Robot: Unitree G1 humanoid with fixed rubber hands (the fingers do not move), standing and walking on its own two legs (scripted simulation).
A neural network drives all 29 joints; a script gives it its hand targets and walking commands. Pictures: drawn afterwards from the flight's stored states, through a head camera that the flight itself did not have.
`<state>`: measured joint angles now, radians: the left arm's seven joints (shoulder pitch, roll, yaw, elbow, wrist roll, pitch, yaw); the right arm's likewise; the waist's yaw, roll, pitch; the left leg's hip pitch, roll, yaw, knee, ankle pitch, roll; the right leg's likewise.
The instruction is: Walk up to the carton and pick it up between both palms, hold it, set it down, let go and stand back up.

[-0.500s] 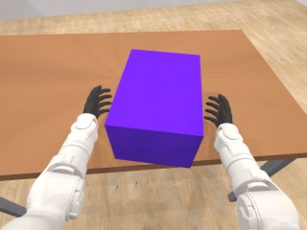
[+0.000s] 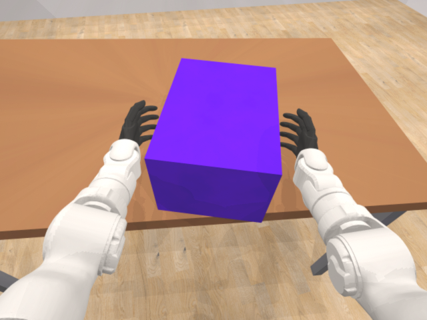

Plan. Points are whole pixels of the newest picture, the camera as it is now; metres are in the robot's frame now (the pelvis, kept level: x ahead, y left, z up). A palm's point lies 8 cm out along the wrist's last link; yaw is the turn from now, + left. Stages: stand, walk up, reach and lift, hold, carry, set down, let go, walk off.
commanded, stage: reach and lift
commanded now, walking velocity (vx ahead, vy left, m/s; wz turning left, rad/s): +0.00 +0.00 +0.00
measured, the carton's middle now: (219, 135) +0.50 -0.02 +0.06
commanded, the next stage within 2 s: none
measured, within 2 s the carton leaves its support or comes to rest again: leaves its support in 1.72 s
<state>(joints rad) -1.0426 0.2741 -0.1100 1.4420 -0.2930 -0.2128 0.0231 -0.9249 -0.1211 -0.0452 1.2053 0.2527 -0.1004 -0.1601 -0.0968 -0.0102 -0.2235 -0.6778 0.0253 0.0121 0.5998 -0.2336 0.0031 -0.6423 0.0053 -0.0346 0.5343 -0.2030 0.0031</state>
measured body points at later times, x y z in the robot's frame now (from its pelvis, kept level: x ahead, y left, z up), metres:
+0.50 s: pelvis +0.02 +0.00 +0.02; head +0.06 +0.02 +0.47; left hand +0.47 +0.14 +0.09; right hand +0.42 -0.17 +0.08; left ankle +0.02 +0.11 -0.72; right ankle +0.02 -0.12 -0.72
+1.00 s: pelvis +0.03 +0.00 +0.02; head +0.07 +0.03 +0.47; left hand +0.46 +0.14 +0.08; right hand +0.42 -0.17 +0.08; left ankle +0.02 +0.11 -0.72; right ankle +0.02 -0.12 -0.72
